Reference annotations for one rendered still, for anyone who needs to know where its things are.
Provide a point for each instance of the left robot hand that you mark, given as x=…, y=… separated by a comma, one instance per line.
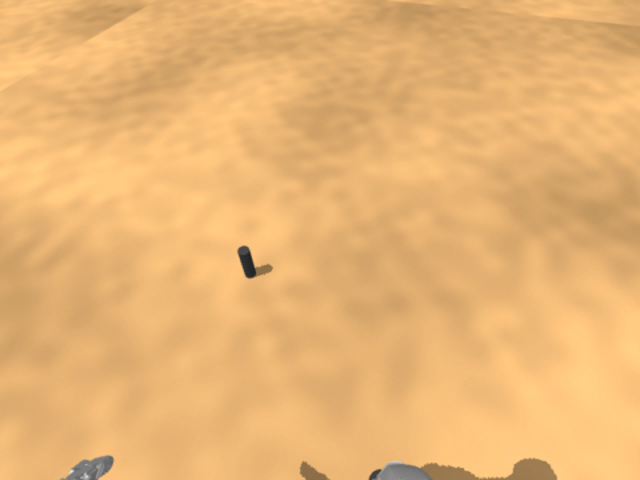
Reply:
x=90, y=470

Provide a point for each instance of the can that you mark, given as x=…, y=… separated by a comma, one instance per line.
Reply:
x=246, y=261

